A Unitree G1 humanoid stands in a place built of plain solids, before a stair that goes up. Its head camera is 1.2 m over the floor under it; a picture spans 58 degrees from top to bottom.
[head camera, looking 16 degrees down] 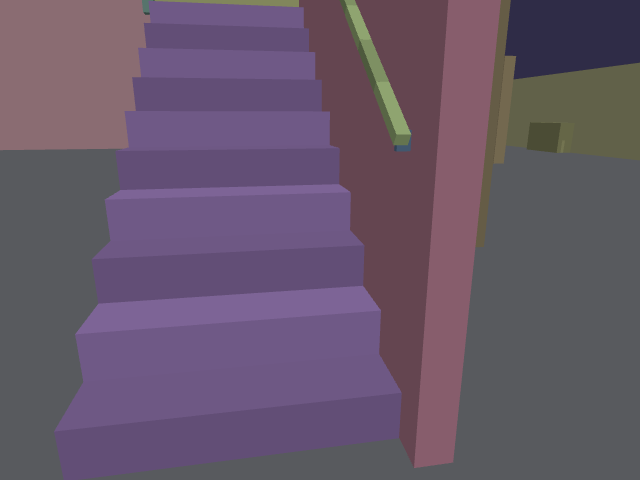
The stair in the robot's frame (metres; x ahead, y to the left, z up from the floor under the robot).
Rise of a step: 0.20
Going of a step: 0.28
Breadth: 1.20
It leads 10 degrees to the left of straight ahead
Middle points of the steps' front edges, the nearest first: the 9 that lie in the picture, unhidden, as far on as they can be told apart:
1.30 0.28 0.21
1.57 0.33 0.41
1.85 0.38 0.61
2.13 0.43 0.82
2.41 0.48 1.02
2.68 0.53 1.23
2.96 0.58 1.43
3.24 0.63 1.64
3.52 0.67 1.84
